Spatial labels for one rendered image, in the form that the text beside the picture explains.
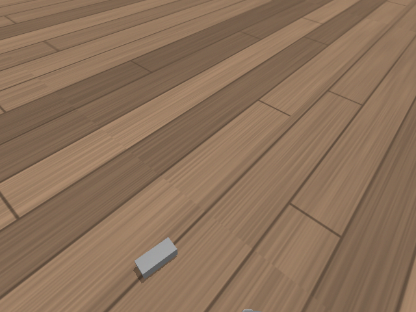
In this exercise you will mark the carton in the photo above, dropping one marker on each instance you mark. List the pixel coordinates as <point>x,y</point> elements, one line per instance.
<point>156,257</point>

